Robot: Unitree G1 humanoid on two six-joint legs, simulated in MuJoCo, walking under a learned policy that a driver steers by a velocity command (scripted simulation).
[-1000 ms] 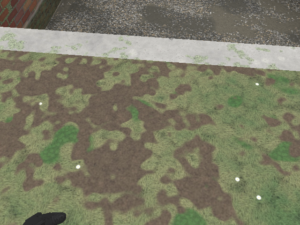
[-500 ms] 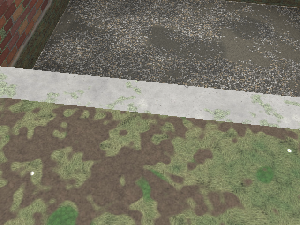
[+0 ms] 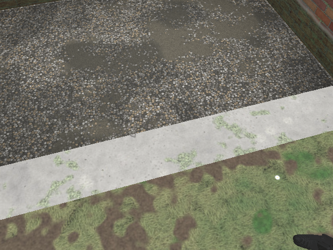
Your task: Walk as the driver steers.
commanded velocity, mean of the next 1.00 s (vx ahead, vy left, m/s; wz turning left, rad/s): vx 0.06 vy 0.00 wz -0.12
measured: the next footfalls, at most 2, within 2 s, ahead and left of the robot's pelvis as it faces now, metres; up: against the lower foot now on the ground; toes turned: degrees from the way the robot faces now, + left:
left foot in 0.32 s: +0.20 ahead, +0.22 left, +0.00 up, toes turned -7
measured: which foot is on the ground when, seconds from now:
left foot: up 0.00-0.30, down 0.32-1.00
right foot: down 0.00-1.00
